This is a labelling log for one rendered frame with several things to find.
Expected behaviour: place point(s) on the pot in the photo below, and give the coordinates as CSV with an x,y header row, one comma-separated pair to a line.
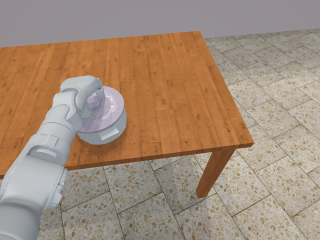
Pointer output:
x,y
107,135

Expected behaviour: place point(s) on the knob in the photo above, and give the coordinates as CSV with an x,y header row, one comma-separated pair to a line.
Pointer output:
x,y
94,102

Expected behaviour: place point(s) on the table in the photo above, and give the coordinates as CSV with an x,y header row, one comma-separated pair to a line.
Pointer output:
x,y
175,98

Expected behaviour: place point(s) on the left robot upper arm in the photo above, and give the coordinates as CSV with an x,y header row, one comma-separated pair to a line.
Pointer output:
x,y
37,184

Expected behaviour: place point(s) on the robot left forearm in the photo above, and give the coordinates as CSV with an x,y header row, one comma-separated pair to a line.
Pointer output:
x,y
53,139

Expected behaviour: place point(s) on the lid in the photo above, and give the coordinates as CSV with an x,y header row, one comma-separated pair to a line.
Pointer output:
x,y
110,111

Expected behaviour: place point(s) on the robot left hand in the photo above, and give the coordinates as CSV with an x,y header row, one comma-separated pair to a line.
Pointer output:
x,y
89,84

